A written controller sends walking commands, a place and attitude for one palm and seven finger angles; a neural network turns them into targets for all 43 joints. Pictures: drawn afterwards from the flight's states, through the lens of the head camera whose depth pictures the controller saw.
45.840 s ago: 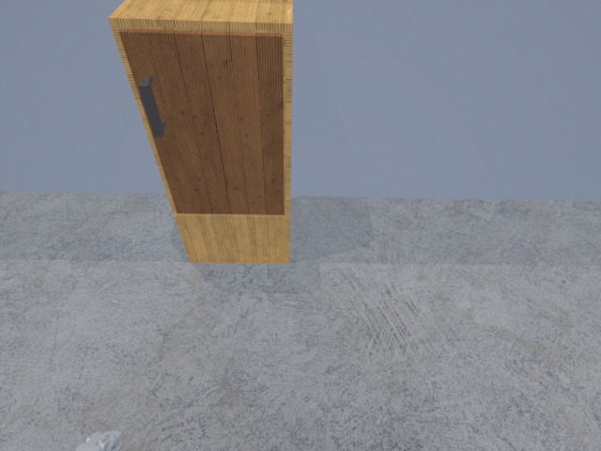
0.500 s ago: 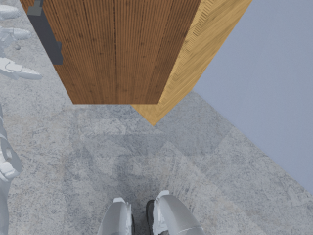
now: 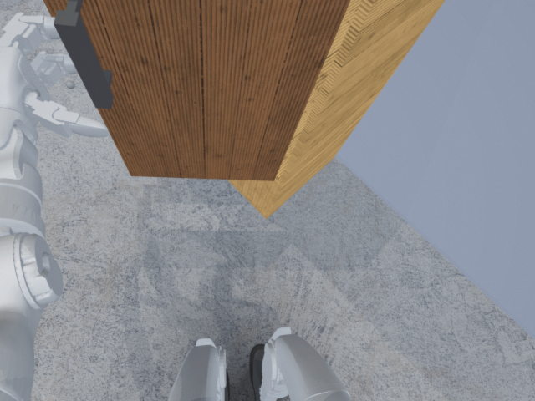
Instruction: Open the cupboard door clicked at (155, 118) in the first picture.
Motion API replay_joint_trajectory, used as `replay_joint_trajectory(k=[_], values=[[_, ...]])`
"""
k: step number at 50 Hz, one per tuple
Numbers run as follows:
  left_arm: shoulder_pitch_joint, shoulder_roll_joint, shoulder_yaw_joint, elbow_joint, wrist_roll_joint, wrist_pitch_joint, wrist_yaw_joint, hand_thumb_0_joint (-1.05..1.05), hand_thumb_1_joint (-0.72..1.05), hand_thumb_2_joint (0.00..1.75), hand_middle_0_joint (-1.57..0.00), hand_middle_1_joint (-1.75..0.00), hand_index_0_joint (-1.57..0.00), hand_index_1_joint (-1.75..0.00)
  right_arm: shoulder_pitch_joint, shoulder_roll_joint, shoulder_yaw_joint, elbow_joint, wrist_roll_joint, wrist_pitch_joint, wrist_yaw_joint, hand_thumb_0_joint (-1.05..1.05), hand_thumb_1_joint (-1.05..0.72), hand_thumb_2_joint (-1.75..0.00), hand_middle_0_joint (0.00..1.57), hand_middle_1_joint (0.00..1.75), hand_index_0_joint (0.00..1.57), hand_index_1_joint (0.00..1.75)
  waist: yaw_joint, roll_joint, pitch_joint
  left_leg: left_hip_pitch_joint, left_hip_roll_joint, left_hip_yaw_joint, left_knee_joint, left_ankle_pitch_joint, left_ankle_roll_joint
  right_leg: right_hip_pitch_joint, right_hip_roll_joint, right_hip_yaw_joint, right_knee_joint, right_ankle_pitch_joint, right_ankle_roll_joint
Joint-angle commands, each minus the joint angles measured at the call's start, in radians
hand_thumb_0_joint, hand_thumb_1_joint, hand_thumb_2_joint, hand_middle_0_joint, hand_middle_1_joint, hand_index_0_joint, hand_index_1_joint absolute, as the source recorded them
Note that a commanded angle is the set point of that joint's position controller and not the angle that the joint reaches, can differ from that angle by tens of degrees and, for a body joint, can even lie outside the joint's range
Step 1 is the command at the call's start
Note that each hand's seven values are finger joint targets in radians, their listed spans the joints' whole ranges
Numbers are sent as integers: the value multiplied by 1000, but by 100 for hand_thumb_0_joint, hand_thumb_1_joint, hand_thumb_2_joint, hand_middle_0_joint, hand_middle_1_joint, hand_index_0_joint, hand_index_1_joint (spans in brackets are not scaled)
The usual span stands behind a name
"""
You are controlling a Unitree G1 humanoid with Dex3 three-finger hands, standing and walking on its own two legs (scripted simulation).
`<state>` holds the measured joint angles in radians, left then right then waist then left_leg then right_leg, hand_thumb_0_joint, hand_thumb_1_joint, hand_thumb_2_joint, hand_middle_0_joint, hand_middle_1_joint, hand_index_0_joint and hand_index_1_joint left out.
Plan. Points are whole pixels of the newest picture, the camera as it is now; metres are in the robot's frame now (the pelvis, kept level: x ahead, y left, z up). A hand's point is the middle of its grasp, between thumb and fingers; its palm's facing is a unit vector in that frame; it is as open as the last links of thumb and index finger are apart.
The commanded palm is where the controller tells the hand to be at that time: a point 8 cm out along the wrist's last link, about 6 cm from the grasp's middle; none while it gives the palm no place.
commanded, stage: slide the fingers in behind the handle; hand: left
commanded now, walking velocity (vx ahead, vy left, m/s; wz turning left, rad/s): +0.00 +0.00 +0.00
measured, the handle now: (91, 54) +0.58 +0.21 +0.07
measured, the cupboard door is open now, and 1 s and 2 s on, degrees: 47 47 47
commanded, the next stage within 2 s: close the thumb around the handle in 1.00 s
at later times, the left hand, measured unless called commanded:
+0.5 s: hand (98, 85) +0.53 +0.20 +0.06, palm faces -0.02 -1.00 -0.01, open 13.9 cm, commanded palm +0.51 +0.23 +0.06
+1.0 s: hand (104, 89) +0.52 +0.19 +0.06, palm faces +0.00 -1.00 +0.00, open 14.0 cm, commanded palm +0.51 +0.23 +0.06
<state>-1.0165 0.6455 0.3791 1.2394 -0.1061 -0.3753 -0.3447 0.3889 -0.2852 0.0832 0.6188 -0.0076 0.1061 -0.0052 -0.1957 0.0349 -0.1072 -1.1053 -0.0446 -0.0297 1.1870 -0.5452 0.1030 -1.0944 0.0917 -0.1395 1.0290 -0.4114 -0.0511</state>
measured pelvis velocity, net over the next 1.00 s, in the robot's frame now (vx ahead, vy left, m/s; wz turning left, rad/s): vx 0.00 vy -0.01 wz -0.01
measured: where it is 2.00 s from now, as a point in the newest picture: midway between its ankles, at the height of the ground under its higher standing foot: outside the picture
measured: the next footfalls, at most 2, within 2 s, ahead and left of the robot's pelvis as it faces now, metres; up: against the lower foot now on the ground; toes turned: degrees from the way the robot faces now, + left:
none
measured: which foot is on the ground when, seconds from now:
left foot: down 0.00-1.00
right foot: down 0.00-1.00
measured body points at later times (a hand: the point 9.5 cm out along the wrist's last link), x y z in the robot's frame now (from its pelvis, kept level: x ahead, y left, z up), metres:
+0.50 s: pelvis +0.01 -0.01 +0.00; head +0.16 +0.02 +0.42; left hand +0.52 +0.25 +0.07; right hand +0.00 -0.27 -0.10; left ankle -0.01 +0.04 -0.64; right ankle +0.03 -0.10 -0.64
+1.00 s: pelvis +0.00 -0.01 +0.00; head +0.15 +0.03 +0.42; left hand +0.52 +0.25 +0.06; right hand -0.01 -0.27 -0.10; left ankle -0.01 +0.04 -0.64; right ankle +0.03 -0.10 -0.64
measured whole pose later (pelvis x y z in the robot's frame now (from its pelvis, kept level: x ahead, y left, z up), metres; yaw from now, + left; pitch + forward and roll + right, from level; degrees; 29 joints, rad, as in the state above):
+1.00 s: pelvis +0.00 -0.01 +0.00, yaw -1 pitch +25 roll -5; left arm -0.96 0.57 0.39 1.24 -0.09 -0.42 -0.27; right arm 0.39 -0.28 0.07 0.60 -0.01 0.10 0.01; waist -0.20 0.03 -0.12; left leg -1.06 -0.04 0.01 1.17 -0.55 0.10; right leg -1.08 0.10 -0.10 1.04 -0.42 -0.06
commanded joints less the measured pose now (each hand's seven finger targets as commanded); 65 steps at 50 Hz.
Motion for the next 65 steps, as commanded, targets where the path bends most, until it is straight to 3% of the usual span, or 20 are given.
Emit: replay_joint_trajectory(k=[1,9,13,20,24,27,29,33,35,38,41,43,45,47,49,50,53,55,61,65], values=[[-450,217,13,-226,-6,-73,2,0,-50,30,-30,-120,-30,-120,214,-211,-78,-18,-3,-8,-14,0,-90,-90,20,30,20,30,-45,231,-549,551,94,-169,-135,633,-136,108,-16,87,-58,225,13],[-388,205,27,-260,-16,-87,15,0,-50,30,-30,-120,-30,-120,208,-200,-81,-33,1,-4,-5,0,-90,-90,20,30,20,30,-18,221,-579,530,86,-137,-135,662,-122,201,-13,100,-63,290,14],[-380,227,53,-217,-19,-76,26,0,-50,30,-30,-120,-30,-120,203,-198,-77,-39,4,-5,-8,0,-90,-90,20,30,20,30,-23,159,-502,422,76,-110,-144,548,-97,248,-14,109,-68,284,12],[-332,203,44,-276,-10,-108,41,0,-50,30,-30,-120,-30,-120,198,-191,-84,-48,1,-10,1,0,-90,-90,20,30,20,30,1,211,-561,474,78,-102,-142,619,-107,263,-18,116,-62,325,14],[-335,139,9,-273,-31,-105,29,0,-50,30,-30,-120,-30,-120,196,-189,-91,-42,4,-10,4,0,-90,-90,20,30,20,30,-13,182,-552,476,78,-99,-142,596,-99,259,-17,117,-70,319,17],[-314,181,43,-219,-27,-83,39,0,-50,30,-30,-120,-30,-120,195,-193,-86,-46,7,-9,-1,0,-90,-90,20,30,20,30,-12,115,-489,381,70,-86,-157,502,-84,298,-20,122,-76,299,17],[-364,140,11,-240,-22,-94,52,0,-50,30,-30,-120,-30,-120,191,-185,-86,-45,5,-15,0,0,-90,-90,20,30,20,30,-17,157,-483,403,70,-92,-158,499,-89,260,-21,120,-73,278,16],[-391,192,50,-291,-9,-136,82,0,-50,30,-30,-120,-30,-120,193,-190,-90,-45,-3,-20,2,0,-90,-90,20,30,20,30,-9,185,-545,453,71,-103,-146,550,-103,249,-21,120,-56,286,11],[-353,150,23,-253,-2,-138,81,0,-50,30,-30,-120,-30,-120,192,-188,-92,-40,-2,-20,6,0,-90,-90,20,30,20,30,-6,192,-537,478,76,-111,-147,575,-113,223,-20,114,-57,275,14],[-371,135,5,-230,-3,-127,74,0,-50,30,-30,-120,-30,-120,193,-193,-91,-37,-1,-16,3,0,-90,-90,20,30,20,30,-25,163,-503,459,75,-112,-151,542,-105,216,-20,111,-63,258,14],[-348,148,19,-229,-6,-113,70,0,-50,30,-30,-120,-30,-120,195,-197,-93,-36,0,-14,4,0,-90,-90,20,30,20,30,-7,178,-534,479,77,-114,-153,564,-111,222,-21,111,-64,265,14],[-343,163,41,-211,-17,-106,72,0,-50,30,-30,-120,-30,-120,199,-197,-91,-42,0,-16,0,0,-90,-90,20,30,20,30,-15,123,-523,433,71,-107,-152,539,-97,257,-19,114,-65,281,15],[-369,122,-6,-214,-10,-105,70,0,-50,30,-30,-120,-30,-120,189,-191,-86,-44,3,-16,1,0,-90,-90,20,30,20,30,-27,138,-497,409,69,-99,-156,489,-92,245,-23,119,-70,260,19],[-360,148,10,-200,-4,-105,70,0,-50,30,-30,-120,-30,-120,189,-193,-85,-44,3,-21,0,0,-90,-90,20,30,20,30,-24,129,-481,383,67,-95,-157,451,-86,249,-22,123,-74,241,18],[-397,197,42,-237,-2,-124,75,0,-50,30,-30,-120,-30,-120,190,-197,-86,-43,-1,-22,-4,0,-90,-90,20,30,20,30,-16,163,-517,410,68,-102,-153,485,-94,247,-24,122,-62,254,14],[-401,144,2,-225,-3,-123,70,0,-50,30,-30,-120,-30,-120,188,-191,-86,-40,1,-25,-1,0,-90,-90,20,30,20,30,-29,171,-514,422,68,-102,-149,479,-94,226,-23,122,-66,246,16],[-392,183,37,-244,-8,-137,70,0,-50,30,-30,-120,-30,-120,196,-200,-88,-40,-2,-27,-3,0,-90,-90,20,30,20,30,-17,178,-539,457,74,-118,-150,520,-104,216,-20,115,-56,246,11],[-406,137,0,-245,-9,-134,63,0,-50,30,-30,-120,-30,-120,193,-196,-90,-33,-4,-26,1,0,-90,-90,20,30,20,30,-21,207,-556,491,78,-124,-143,554,-114,192,-21,112,-55,250,14],[-376,144,13,-204,-9,-96,68,0,-16,44,-32,-124,-32,-124,203,-199,-90,-32,-1,-15,0,0,-90,-90,20,30,20,30,-26,159,-513,463,80,-122,-147,552,-109,194,-20,106,-63,254,18],[-378,173,42,-262,-9,-118,80,0,6,54,-34,-126,-34,-126,203,-196,-91,-40,-5,-17,3,0,-90,-90,20,30,20,30,-6,183,-568,490,79,-121,-147,593,-116,224,-20,108,-55,279,15]])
